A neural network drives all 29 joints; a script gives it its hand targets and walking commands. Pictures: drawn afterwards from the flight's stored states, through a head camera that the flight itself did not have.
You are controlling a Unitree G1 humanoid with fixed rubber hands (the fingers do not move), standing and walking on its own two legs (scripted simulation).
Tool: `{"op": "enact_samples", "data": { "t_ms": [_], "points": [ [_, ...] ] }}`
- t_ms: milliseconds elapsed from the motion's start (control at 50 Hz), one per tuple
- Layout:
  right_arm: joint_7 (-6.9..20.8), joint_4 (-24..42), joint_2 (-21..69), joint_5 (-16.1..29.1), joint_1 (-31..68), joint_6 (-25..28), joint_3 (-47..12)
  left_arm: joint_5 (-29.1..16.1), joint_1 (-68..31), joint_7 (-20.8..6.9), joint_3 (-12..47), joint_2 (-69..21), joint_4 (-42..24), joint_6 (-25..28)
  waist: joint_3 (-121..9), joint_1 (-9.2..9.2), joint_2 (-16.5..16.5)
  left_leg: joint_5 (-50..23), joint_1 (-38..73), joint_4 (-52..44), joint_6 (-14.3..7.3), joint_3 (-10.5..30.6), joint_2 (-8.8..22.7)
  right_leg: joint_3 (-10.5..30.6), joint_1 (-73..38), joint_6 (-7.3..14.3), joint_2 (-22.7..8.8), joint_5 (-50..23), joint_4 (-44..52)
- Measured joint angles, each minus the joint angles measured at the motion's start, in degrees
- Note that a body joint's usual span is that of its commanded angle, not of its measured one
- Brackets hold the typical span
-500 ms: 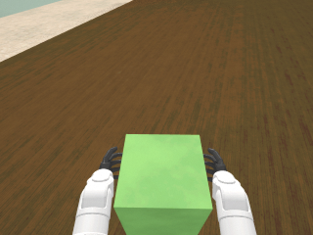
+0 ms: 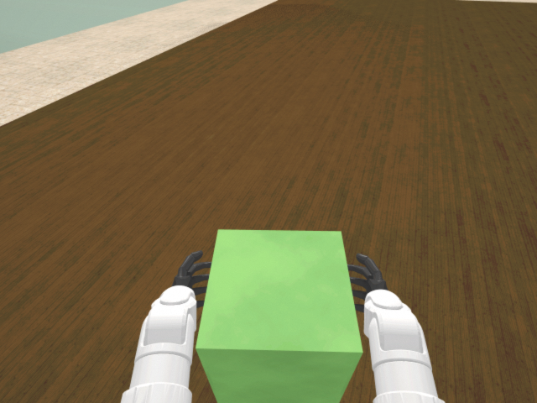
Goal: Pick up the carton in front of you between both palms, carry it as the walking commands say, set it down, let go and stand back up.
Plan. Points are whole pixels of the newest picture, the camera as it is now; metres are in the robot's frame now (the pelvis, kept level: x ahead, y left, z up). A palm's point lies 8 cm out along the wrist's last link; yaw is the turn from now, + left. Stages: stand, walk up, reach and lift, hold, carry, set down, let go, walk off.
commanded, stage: hold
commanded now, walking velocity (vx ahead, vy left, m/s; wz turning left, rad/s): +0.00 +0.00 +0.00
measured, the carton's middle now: (278, 321) +0.30 +0.00 -0.04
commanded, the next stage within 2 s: set down in 0.14 s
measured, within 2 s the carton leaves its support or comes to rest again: neither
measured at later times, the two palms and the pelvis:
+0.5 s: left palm (193, 288) +0.34 +0.15 +0.00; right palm (361, 297) +0.33 -0.15 -0.01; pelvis +0.00 +0.03 -0.01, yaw -1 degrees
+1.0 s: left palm (220, 320) +0.38 +0.13 -0.19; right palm (353, 328) +0.37 -0.17 -0.20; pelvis -0.04 +0.01 -0.12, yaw +0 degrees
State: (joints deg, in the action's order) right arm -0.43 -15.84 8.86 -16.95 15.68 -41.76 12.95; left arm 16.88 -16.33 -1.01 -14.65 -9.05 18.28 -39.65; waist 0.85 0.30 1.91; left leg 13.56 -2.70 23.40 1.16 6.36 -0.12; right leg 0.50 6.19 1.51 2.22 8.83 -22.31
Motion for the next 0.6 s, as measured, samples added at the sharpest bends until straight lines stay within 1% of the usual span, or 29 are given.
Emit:
{"op": "enact_samples", "data": {
  "t_ms": [120, 240, 300, 340, 420, 480, 540, 600],
  "points": [
    [-0.19, 0.43, -0.1, 0.22, -0.44, 0.07, -0.48, -0.38, 0.49, 0.25, 0.54, 0.12, -0.67, -0.16, 0.01, -0.1, -0.06, -0.01, 0.34, -0.73, 0.04, 0.03, -0.27, 0.49, -0.29, -0.31, -0.12, 0.08, 0.66],
    [-0.3, 0.65, -0.14, 0.27, -0.57, 0.31, -0.62, -0.79, 0.72, 0.67, 1.04, 0.18, -1.25, -0.28, 0.18, -0.22, -0.2, 0.13, 0.49, -1.06, -0.5, -0.43, -0.74, 1.33, -0.38, -0.89, -0.45, 0.12, 1.09],
    [0.16, -1.43, 0.26, -0.81, 1.12, 1.29, 1.22, -0.16, -0.91, 0.82, -0.2, -0.23, 0.5, 0.29, 0.57, -0.14, -0.28, 0.55, -0.12, -0.22, -0.82, -0.72, -1.1, 1.75, 0.28, -1.19, -0.67, 0.47, 0.31],
    [0.6, -4.11, 0.88, -2.3, 3.39, 2.62, 3.95, 0.95, -3.19, 0.81, -2.32, -0.88, 3.1, 1.37, 0.97, 0.0, -0.3, 1.09, -1.31, 1.12, -1.04, -0.92, -1.4, 2.01, 1.49, -1.38, -0.82, 0.99, -0.99],
    [2.47, -10.1, 1.07, -5.39, 8.86, 6.89, 10.23, 4.08, -8.48, 0.82, -8.04, -2.85, 8.57, 5.39, 2.01, 0.4, -0.1, 2.66, -5.99, 5.32, -1.43, -1.28, -2.04, 2.49, 6.13, -1.73, -1.07, 2.42, -4.96],
    [3.86, -13.41, 0.36, -7.34, 12.25, 10.96, 13.33, 6.23, -11.65, 1.13, -11.13, -4.08, 11.25, 9.41, 2.81, 0.75, 0.24, 3.54, -11.43, 8.6, -1.67, -1.6, -2.51, 2.95, 11.55, -2.11, -1.17, 3.15, -8.04],
    [4.65, -15.69, -0.52, -8.46, 14.54, 15.95, 14.85, 7.7, -13.81, 1.4, -13.15, -4.87, 12.85, 14.3, 3.18, 1.14, 0.44, 4.06, -19.0, 11.97, -1.78, -1.97, -2.94, 3.42, 19.15, -2.53, -1.25, 3.53, -11.3],
    [4.71, -16.32, -1.66, -7.41, 15.65, 21.25, 14.68, 6.91, -14.75, 2.23, -13.11, -5.08, 13.22, 19.78, 3.87, 1.31, 0.55, 4.37, -27.43, 15.32, -1.71, -2.37, -3.28, 3.91, 27.64, -2.82, -1.22, 3.69, -14.58]
  ]
}}
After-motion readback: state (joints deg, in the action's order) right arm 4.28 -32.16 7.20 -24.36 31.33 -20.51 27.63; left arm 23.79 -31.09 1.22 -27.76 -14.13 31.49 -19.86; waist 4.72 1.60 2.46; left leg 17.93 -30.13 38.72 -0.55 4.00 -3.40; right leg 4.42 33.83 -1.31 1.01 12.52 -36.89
